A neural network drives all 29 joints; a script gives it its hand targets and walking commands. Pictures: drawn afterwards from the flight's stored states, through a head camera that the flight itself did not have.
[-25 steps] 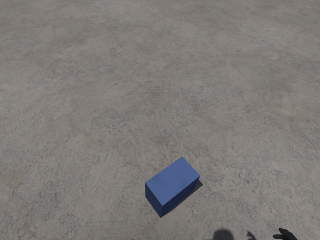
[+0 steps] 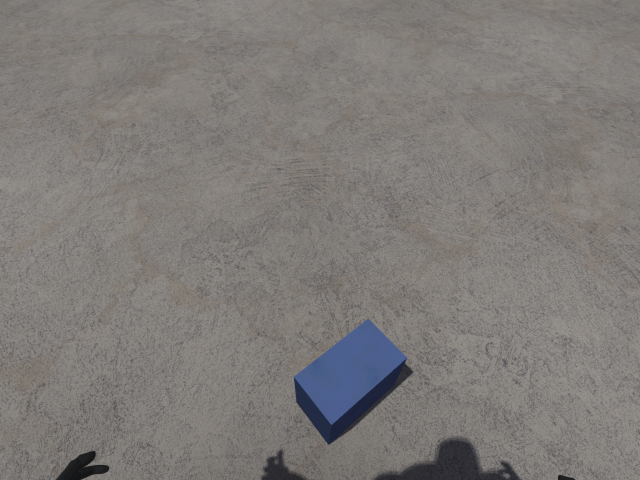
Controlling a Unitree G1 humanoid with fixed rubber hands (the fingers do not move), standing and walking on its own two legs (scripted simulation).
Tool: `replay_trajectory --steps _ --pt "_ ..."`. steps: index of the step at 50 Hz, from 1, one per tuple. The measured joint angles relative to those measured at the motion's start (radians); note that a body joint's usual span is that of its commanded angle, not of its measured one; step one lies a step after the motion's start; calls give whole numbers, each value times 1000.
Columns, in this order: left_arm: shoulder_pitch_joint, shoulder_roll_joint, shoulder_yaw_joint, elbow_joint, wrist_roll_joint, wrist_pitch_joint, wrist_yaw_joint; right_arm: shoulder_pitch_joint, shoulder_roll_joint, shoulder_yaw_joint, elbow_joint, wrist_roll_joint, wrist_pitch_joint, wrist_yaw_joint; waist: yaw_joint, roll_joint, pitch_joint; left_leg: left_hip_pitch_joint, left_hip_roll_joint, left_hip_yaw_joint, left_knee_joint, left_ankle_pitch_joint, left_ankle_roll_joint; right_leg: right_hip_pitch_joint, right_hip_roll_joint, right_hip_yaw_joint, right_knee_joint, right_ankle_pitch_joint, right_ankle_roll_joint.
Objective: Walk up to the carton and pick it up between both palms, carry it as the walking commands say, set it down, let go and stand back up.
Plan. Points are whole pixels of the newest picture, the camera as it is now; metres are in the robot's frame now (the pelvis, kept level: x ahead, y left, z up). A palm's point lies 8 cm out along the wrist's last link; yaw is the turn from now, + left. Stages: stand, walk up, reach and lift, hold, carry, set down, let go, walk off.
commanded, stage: walk up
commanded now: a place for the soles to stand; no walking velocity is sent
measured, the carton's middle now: (348, 381) +0.48 -0.09 -0.66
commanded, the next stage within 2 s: none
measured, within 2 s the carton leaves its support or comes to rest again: neither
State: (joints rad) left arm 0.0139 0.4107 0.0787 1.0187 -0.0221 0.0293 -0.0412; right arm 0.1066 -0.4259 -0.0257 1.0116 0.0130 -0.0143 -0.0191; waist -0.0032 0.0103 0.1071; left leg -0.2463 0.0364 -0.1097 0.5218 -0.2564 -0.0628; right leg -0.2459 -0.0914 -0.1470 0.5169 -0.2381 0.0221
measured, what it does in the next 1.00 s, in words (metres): stands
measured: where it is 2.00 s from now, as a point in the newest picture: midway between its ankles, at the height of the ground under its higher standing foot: (241, 476)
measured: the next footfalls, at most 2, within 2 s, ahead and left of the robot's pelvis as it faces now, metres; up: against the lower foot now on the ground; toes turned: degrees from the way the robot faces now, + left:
left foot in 1.52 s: +0.33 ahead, +0.23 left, +0.00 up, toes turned -15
right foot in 1.84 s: +0.24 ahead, +0.06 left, +0.00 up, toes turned -38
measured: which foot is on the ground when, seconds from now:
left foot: down 0.00-1.00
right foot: down 0.00-1.00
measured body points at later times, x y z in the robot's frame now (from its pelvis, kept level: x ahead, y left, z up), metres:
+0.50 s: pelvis +0.00 +0.00 +0.00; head +0.03 +0.00 +0.44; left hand +0.12 +0.33 -0.12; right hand +0.11 -0.32 -0.12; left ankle +0.02 +0.16 -0.73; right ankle +0.02 -0.13 -0.73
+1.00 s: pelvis +0.00 +0.01 +0.00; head +0.01 +0.01 +0.45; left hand +0.11 +0.33 -0.12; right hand +0.10 -0.32 -0.12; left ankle +0.02 +0.16 -0.73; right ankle +0.02 -0.13 -0.73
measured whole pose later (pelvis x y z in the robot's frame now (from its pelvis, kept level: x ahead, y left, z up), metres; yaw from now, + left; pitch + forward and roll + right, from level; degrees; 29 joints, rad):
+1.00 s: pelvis +0.00 +0.01 +0.00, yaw +1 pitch -3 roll +0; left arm 0.05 0.37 0.09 1.03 -0.01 0.05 -0.04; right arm 0.12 -0.41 -0.04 1.02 -0.02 0.01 -0.01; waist 0.01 0.01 0.10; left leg -0.24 0.03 -0.08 0.58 -0.30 -0.04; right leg -0.23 -0.11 -0.15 0.57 -0.30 0.02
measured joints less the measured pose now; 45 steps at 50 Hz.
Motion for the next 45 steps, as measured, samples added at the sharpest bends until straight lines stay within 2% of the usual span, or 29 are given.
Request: replay_trajectory --steps 11,17,23,30,36,39,43,45 --pt "-12 -8 -1 19 5 11 7 -39 -30 -11 -22 -3 14 -11 3 19 0 13 8 -8 5 -15 -7 15 7 -9 8 -21 -7" --pt "-11 -19 0 24 7 18 4 -45 -33 -9 -21 -4 23 -8 7 29 8 6 1 -4 39 -27 2 18 -4 -16 34 -34 -5" --pt "-10 -14 5 21 6 28 -1 -28 -8 -4 -8 -10 25 -4 13 11 16 4 -10 3 52 -28 7 14 -17 -10 50 -34 4" --pt "8 4 10 33 2 23 -1 -15 21 2 0 -11 15 -3 16 -10 8 6 5 -3 3 7 -1 21 2 -18 -11 8 -2" --pt "34 -10 7 54 7 9 1 -28 1 -5 -1 -5 12 -2 20 1 1 15 12 -12 -34 32 -9 29 9 -29 -37 23 -12" --pt "43 -25 5 60 11 7 0 -36 -17 -10 -3 -2 16 -2 21 18 -3 12 11 -15 -22 26 2 30 9 -32 -31 19 -14" --pt "39 -41 4 56 16 12 -2 -29 -28 -14 -2 -5 20 -2 16 33 -3 -1 9 0 32 -8 42 30 -2 -36 1 0 -9" --pt "30 -46 3 47 17 15 -4 -17 -24 -13 5 -9 20 -1 13 31 -1 -2 4 4 53 -19 40 31 -11 -36 23 -14 -3"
